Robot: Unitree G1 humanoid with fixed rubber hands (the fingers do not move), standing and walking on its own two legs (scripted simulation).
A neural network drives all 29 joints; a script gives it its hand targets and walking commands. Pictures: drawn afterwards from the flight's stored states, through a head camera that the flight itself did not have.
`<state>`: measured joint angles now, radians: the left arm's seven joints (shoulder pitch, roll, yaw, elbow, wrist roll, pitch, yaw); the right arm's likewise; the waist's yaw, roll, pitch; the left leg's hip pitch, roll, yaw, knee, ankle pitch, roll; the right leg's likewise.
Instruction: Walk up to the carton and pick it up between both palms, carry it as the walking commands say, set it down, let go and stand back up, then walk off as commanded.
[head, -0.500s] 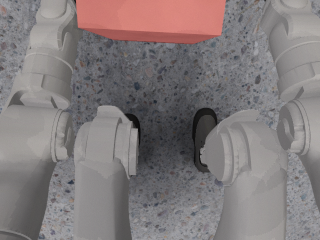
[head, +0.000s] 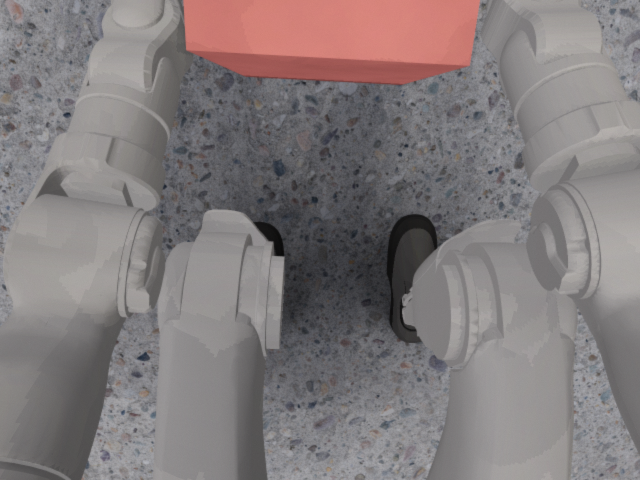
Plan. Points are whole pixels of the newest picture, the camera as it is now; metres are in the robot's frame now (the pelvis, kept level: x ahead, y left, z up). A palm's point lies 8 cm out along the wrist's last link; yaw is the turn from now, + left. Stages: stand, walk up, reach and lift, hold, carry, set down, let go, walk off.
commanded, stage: reach and lift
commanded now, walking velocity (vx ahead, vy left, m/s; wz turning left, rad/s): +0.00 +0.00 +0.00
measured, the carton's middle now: out of the picture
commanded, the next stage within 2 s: none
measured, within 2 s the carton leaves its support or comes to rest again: leaves its support in 0.70 s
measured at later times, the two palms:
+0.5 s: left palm out of the picture +0.53 +0.16 -0.19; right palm out of the picture +0.54 -0.14 -0.18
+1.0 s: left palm out of the picture +0.53 +0.16 -0.13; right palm out of the picture +0.54 -0.14 -0.13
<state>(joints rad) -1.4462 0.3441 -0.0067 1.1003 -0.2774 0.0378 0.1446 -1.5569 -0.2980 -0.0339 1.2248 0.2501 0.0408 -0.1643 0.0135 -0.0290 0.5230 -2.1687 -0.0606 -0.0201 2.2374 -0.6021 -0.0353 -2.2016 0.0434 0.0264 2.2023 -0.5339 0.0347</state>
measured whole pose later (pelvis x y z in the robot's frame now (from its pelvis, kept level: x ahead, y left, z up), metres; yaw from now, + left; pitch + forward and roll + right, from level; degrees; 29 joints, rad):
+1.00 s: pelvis -0.01 -0.01 +0.01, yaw +1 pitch +26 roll +1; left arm -1.45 0.28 0.15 0.95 -0.12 0.25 0.14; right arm -1.46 -0.27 -0.16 1.02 0.16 0.22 -0.19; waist 0.01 -0.04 0.53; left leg -2.07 -0.09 -0.03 2.19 -0.58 -0.06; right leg -2.10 0.09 0.05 2.17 -0.53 0.05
